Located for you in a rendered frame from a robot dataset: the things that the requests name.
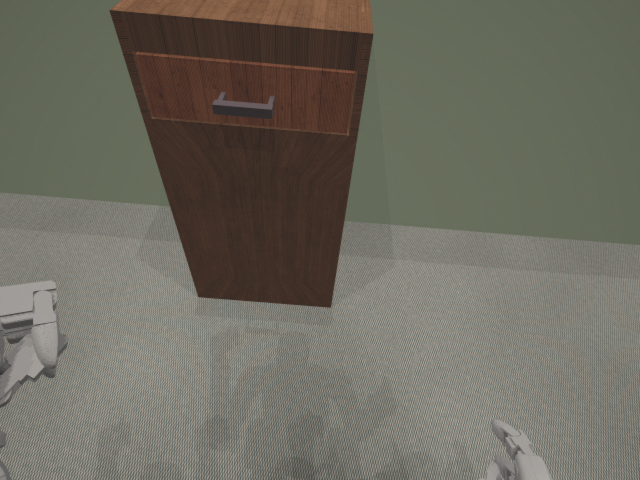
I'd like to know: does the drawer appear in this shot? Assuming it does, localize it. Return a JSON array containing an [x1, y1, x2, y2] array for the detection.
[[135, 52, 355, 133]]

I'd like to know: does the left robot hand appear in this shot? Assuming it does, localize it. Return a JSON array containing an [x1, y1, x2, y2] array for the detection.
[[0, 280, 68, 408]]

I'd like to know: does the handle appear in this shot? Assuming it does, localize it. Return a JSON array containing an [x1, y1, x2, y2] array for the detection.
[[212, 92, 275, 119]]

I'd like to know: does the cabinet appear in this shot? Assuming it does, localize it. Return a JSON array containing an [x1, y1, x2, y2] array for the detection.
[[109, 0, 373, 308]]

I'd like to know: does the right robot hand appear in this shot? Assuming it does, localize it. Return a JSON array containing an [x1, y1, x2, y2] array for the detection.
[[480, 419, 552, 480]]

